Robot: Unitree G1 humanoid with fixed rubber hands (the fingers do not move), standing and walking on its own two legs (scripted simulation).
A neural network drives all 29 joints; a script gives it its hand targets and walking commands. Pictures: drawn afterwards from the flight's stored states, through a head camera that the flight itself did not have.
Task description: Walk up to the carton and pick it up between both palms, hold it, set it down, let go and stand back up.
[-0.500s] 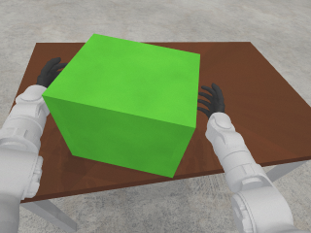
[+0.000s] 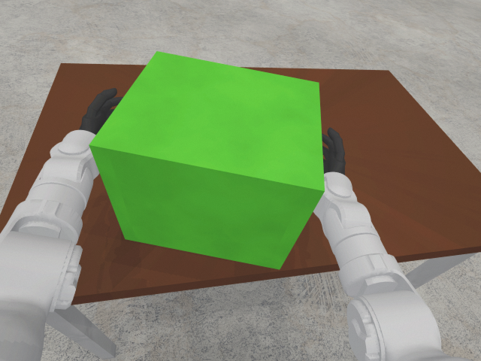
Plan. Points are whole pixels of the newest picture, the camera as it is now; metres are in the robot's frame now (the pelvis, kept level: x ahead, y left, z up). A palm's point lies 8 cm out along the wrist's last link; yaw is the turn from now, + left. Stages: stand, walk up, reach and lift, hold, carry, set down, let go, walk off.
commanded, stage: reach and lift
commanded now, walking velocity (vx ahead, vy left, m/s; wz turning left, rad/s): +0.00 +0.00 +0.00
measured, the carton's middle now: (219, 162) +0.45 +0.01 +0.08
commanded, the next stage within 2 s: none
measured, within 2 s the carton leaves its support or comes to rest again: leaves its support in 1.76 s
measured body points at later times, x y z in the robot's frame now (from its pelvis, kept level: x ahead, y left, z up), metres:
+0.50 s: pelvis +0.00 -0.01 +0.00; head +0.04 +0.03 +0.45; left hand +0.48 +0.21 +0.12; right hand +0.41 -0.19 +0.11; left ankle +0.07 +0.09 -0.74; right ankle -0.03 -0.16 -0.74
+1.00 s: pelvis +0.01 +0.00 +0.01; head +0.04 +0.04 +0.45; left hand +0.47 +0.20 +0.13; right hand +0.40 -0.19 +0.11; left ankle +0.07 +0.09 -0.74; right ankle -0.03 -0.16 -0.74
